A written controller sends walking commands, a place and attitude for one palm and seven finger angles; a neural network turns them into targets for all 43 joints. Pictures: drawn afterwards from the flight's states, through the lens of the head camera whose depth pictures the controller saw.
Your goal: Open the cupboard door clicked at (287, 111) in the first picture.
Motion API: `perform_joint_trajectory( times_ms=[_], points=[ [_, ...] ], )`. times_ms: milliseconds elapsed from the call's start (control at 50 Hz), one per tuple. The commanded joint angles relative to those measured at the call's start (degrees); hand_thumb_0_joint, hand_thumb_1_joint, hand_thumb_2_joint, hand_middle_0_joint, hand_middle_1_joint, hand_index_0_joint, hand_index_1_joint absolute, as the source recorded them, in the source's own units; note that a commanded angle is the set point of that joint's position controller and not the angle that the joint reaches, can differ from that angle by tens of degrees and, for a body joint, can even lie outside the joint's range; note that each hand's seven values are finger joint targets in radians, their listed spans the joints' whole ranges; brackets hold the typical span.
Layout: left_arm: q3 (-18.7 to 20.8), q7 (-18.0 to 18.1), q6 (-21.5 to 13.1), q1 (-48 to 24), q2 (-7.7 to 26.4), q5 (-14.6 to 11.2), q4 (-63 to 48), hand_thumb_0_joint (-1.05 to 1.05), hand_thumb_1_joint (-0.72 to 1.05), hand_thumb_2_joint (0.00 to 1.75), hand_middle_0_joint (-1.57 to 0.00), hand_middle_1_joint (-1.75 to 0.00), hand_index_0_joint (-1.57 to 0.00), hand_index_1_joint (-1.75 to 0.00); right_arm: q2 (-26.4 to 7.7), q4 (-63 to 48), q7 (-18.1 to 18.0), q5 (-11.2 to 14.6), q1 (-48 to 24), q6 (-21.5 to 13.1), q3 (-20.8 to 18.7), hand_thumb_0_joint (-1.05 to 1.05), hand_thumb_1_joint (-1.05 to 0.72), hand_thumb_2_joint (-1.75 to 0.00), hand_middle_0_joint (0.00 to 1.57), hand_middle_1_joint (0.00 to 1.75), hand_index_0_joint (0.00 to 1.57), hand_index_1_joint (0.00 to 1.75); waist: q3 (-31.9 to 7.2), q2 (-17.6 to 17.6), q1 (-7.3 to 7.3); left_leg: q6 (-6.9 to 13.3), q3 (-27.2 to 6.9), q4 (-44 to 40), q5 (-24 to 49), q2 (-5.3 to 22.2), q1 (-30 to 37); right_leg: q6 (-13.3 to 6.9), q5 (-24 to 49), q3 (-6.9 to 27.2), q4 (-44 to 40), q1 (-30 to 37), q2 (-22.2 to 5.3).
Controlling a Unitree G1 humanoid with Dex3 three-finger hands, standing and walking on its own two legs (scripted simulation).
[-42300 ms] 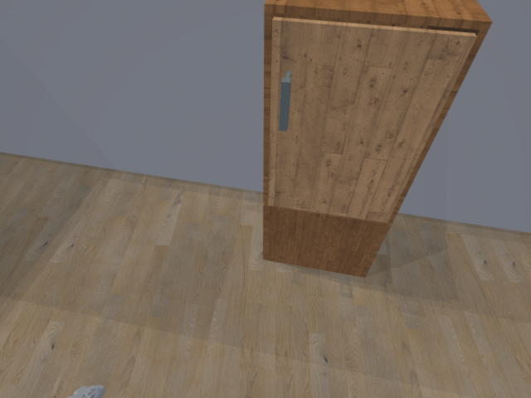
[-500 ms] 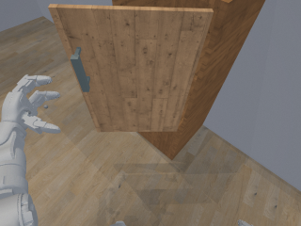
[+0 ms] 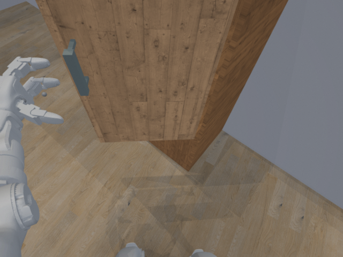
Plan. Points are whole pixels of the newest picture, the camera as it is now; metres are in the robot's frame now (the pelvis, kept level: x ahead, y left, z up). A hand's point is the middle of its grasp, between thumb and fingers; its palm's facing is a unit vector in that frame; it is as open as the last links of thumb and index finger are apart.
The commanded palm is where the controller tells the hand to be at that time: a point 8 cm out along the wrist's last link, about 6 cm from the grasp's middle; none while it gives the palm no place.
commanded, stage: move the hooked fingers beside the handle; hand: left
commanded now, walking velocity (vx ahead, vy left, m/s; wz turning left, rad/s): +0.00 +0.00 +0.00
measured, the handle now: (78, 69) +0.54 +0.22 +0.10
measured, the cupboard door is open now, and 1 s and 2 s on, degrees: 43 43 43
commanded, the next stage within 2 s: slide the fingers in behind the handle in 1.14 s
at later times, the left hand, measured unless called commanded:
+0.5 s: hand (50, 77) +0.50 +0.27 +0.10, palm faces +0.04 -1.00 +0.00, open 14.0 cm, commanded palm +0.48 +0.32 +0.10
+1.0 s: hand (50, 82) +0.49 +0.27 +0.10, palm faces +0.04 -1.00 +0.01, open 14.0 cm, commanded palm +0.47 +0.32 +0.09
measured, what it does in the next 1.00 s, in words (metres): stands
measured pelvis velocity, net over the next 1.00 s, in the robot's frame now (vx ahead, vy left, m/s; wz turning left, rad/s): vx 0.01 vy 0.00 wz -0.02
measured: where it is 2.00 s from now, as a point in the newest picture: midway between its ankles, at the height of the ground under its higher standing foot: outside the picture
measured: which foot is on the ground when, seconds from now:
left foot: down 0.00-1.00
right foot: down 0.00-1.00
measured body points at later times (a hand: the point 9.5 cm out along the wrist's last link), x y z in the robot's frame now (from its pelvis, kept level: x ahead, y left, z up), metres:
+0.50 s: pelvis +0.00 +0.00 -0.01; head +0.13 +0.02 +0.42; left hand +0.49 +0.33 +0.11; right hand -0.02 -0.28 -0.11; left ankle +0.02 +0.10 -0.70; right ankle -0.02 -0.13 -0.70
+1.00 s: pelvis +0.01 +0.00 -0.01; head +0.12 +0.03 +0.43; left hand +0.48 +0.33 +0.10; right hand +0.03 -0.27 -0.11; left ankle +0.02 +0.10 -0.70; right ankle -0.02 -0.13 -0.70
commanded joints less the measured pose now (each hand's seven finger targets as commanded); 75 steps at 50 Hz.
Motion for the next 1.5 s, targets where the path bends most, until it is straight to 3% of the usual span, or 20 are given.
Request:
perform_joint_trajectory(
  times_ms=[0, 80, 160, 200, 280, 320, 380, 400, 580, 600, 640, 740, 800, 900, 940, 980, 1080, 1220, 1320, 1480],
  points=[
    [1.89, -0.07, -3.67, -25.1, 17.96, -0.68, -10.64, 0.0, -0.5, 0.3, -0.3, -1.2, -0.3, -1.2, -10.52, -4.02, -0.95, 0.04, 6.49, -0.5, -4.01, 0.0, -0.9, -0.9, 0.2, 0.3, 0.2, 0.3, -21.94, 7.25, -0.58, 0.82, -3.57, -3.94, 18.35, -1.09, 21.75, -1.45, 16.67, 0.47, -4.37, -0.78, 2.4],
    [4.16, 0.36, -2.92, -28.22, 22.63, 0.0, -6.55, 0.0, -0.5, 0.3, -0.3, -1.2, -0.3, -1.2, -11.24, -3.73, -1.23, -0.01, 7.73, 0.37, -3.8, 0.0, -0.9, -0.9, 0.2, 0.3, 0.2, 0.3, -19.51, 3.98, -1.54, 1.48, -3.12, -3.44, 14.4, -1.2, 16.3, -1.21, 14.92, 0.98, -4.46, -0.39, 2.47],
    [4.03, 0.07, -4.25, -30.31, 24.12, 1.41, -8.88, 0.0, -0.5, 0.3, -0.3, -1.2, -0.3, -1.2, -11.0, -3.66, -1.05, -0.18, 8.97, 0.99, -4.05, 0.0, -0.9, -0.9, 0.2, 0.3, 0.2, 0.3, -24.8, 9.46, -1.52, 1.12, -3.05, -2.22, 18.51, -1.05, 19.72, -1.16, 17.56, 1.26, -3.42, -0.88, 2.54],
    [4.93, -0.25, -4.44, -30.26, 24.52, 0.9, -8.07, 0.0, -0.5, 0.3, -0.3, -1.2, -0.3, -1.2, -11.06, -3.37, -0.83, -0.36, 9.8, 1.42, -4.1, 0.0, -0.9, -0.9, 0.2, 0.3, 0.2, 0.3, -26.08, 9.59, -1.5, 1.02, -3.18, -1.43, 20.83, -0.78, 20.99, -1.21, 19.09, 1.07, -3.0, -1.35, 2.94],
    [4.24, -0.75, -2.18, -31.37, 25.35, 1.5, -2.33, 0.0, -0.5, 0.3, -0.3, -1.2, -0.3, -1.2, -11.46, -3.37, -1.08, -0.19, 10.62, 2.33, -3.66, 0.0, -0.9, -0.9, 0.2, 0.3, 0.2, 0.3, -21.07, 7.34, -2.49, 1.57, -2.82, -1.39, 17.11, -1.07, 15.56, -1.04, 17.33, 1.29, -3.46, -2.2, 2.89],
    [4.22, -0.59, -1.71, -33.63, 27.34, 2.52, -2.31, 0.0, -0.5, 0.3, -0.3, -1.2, -0.3, -1.2, -11.64, -3.33, -1.18, -0.19, 11.06, 2.67, -3.58, 0.0, -0.9, -0.9, 0.2, 0.3, 0.2, 0.3, -21.64, 7.9, -3.15, 1.6, -2.93, -1.1, 16.83, -0.96, 14.78, -0.77, 17.16, 1.52, -3.45, -2.5, 2.76],
    [6.27, -0.51, -3.01, -31.7, 28.9, 2.52, -4.32, 0.0, -0.5, 0.3, -0.3, -1.2, -0.3, -1.2, -11.64, -4.01, -0.96, -0.68, 11.97, 2.97, -3.88, 0.0, -0.9, -0.9, 0.2, 0.3, 0.2, 0.3, -26.45, 9.29, -2.07, 1.32, -3.09, -0.17, 20.57, -0.77, 17.5, -1.14, 19.22, 1.32, -2.23, -1.75, 3.12],
    [5.57, -0.77, -3.37, -31.71, 28.11, 2.42, -5.12, 0.0, -0.5, 0.3, -0.3, -1.2, -0.3, -1.2, -11.4, -4.09, -0.73, -0.65, 11.88, 3.19, -3.79, 0.0, -0.9, -0.9, 0.2, 0.3, 0.2, 0.3, -27.48, 11.06, -1.9, 1.14, -2.99, 0.02, 21.4, -0.73, 18.49, -1.06, 19.74, 1.32, -2.05, -2.1, 3.16],
    [5.81, -0.9, -2.8, -29.13, 25.69, 1.03, -7.18, 0.0, -0.5, 0.3, -0.3, -1.2, -0.3, -1.2, -11.31, -4.52, -0.12, -0.72, 12.05, 4.39, -4.27, 0.0, -0.9, -0.9, 0.2, 0.3, 0.2, 0.3, -25.75, 9.01, -1.84, 1.37, -3.11, 0.23, 23.8, -0.55, 19.46, -1.17, 21.1, 0.52, -2.0, -2.94, 3.68],
    [6.98, -0.49, -3.21, -29.59, 27.35, 1.31, -8.39, 0.0, -0.5, 0.3, -0.3, -1.2, -0.3, -1.2, -11.44, -4.49, -0.18, -0.72, 12.09, 4.45, -4.5, 0.0, -0.9, -0.9, 0.2, 0.3, 0.2, 0.3, -27.31, 9.37, -1.44, 1.16, -3.41, 0.19, 24.96, -0.44, 20.21, -1.13, 21.88, 0.54, -1.71, -2.24, 3.61],
    [5.51, -0.24, -3.66, -28.85, 24.69, 1.21, -10.29, 0.0, -0.5, 0.3, -0.3, -1.2, -0.3, -1.2, -10.9, -4.61, 0.22, -0.71, 11.7, 4.41, -4.44, 0.0, -0.9, -0.9, 0.2, 0.3, 0.2, 0.3, -28.08, 12.0, -1.37, 0.86, -3.46, 0.44, 27.11, -0.38, 22.86, -1.28, 22.14, 0.26, -1.59, -3.38, 3.7],
    [4.28, 0.13, -2.92, -27.96, 22.71, 1.05, -7.75, 0.0, -0.5, 0.3, -0.3, -1.2, -0.3, -1.2, -10.8, -4.31, 0.25, -0.48, 11.01, 4.59, -4.36, 0.0, -0.9, -0.9, 0.2, 0.3, 0.2, 0.3, -24.71, 9.68, -2.04, 0.93, -3.54, 0.14, 24.77, -0.36, 21.29, -1.15, 20.91, 0.07, -2.08, -4.16, 3.68],
    [5.03, 0.27, -2.78, -29.52, 24.81, 1.35, -6.74, 0.0, -0.5, 0.3, -0.3, -1.2, -0.3, -1.2, -11.17, -4.43, -0.14, -0.46, 10.7, 4.52, -4.09, 0.0, -0.9, -0.9, 0.2, 0.3, 0.2, 0.3, -23.51, 9.22, -2.18, 0.97, -3.62, -0.04, 23.16, -0.43, 19.41, -1.2, 20.23, 0.28, -1.87, -4.02, 3.51],
    [3.21, 0.2, -4.35, -29.93, 21.41, 0.66, -10.08, 0.0, -0.5, 0.3, -0.3, -1.2, -0.3, -1.2, -10.66, -4.41, 0.12, -0.66, 10.4, 4.47, -4.26, 0.0, -0.9, -0.9, 0.2, 0.3, 0.2, 0.3, -27.66, 12.04, -2.01, 0.34, -4.41, 0.78, 27.7, -0.03, 25.06, -1.43, 20.83, -0.07, -1.38, -5.55, 3.67],
    [0.49, -0.03, -3.08, -29.4, 17.86, 0.16, -5.98, 0.0, -0.5, 0.3, -0.3, -1.2, -0.3, -1.2, -10.52, -4.25, 0.1, -0.35, 9.8, 4.41, -3.98, 0.0, -0.9, -0.9, 0.2, 0.3, 0.2, 0.3, -22.99, 8.42, -3.18, 0.73, -4.14, 0.09, 22.93, -0.22, 21.43, -1.15, 18.77, -0.22, -2.13, -6.17, 3.62],
    [2.85, 0.43, -3.0, -30.59, 21.23, 0.49, -6.39, 0.0, -0.5, 0.3, -0.3, -1.2, -0.3, -1.2, -11.01, -4.21, -0.28, -0.48, 10.05, 4.33, -3.93, 0.0, -0.9, -0.9, 0.2, 0.3, 0.2, 0.3, -23.29, 9.11, -2.22, 0.83, -4.29, -0.12, 21.92, -0.53, 20.15, -1.5, 18.31, -0.05, -1.78, -5.06, 3.41],
    [2.2, 1.57, -3.57, -32.04, 21.32, 1.42, -7.56, 0.0, -0.5, 0.3, -0.3, -1.2, -0.3, -1.2, -10.72, -4.31, -0.31, -0.6, 10.01, 4.22, -3.81, 0.0, -0.9, -0.9, 0.2, 0.3, 0.2, 0.3, -24.08, 9.39, -2.73, 0.81, -4.2, 0.24, 21.79, -0.53, 19.93, -1.36, 18.35, 0.14, -1.57, -5.14, 3.28],
    [5.31, 1.05, -3.68, -29.97, 25.7, 1.72, -6.0, 0.0, -0.5, 0.3, -0.3, -1.2, -0.3, -1.2, -11.05, -4.43, -0.39, -0.43, 10.16, 4.15, -3.83, 0.0, -0.9, -0.9, 0.2, 0.3, 0.2, 0.3, -25.98, 9.29, -1.8, 1.03, -3.4, 0.58, 20.9, -0.72, 17.75, -1.12, 19.93, 0.77, -1.41, -2.22, 3.29],
    [2.47, 0.09, -3.7, -30.94, 22.29, 0.88, -7.01, 0.0, -0.5, 0.3, -0.3, -1.2, -0.3, -1.2, -10.8, -4.48, -0.34, -0.32, 10.1, 4.21, -3.71, 0.0, -0.9, -0.9, 0.2, 0.3, 0.2, 0.3, -24.9, 10.05, -2.74, 1.18, -3.06, 0.32, 18.93, -0.76, 17.64, -1.02, 18.62, 0.87, -1.96, -3.25, 3.39],
    [2.21, 1.12, -3.27, -30.15, 20.2, 0.08, -7.58, 0.0, -0.5, 0.3, -0.3, -1.2, -0.3, -1.2, -10.68, -4.07, -0.12, -0.43, 10.43, 4.1, -3.98, 0.0, -0.9, -0.9, 0.2, 0.3, 0.2, 0.3, -23.33, 8.93, -2.4, 1.25, -3.22, -0.13, 18.51, -0.78, 17.39, -1.23, 17.88, 0.54, -2.19, -3.51, 3.4]
  ],
)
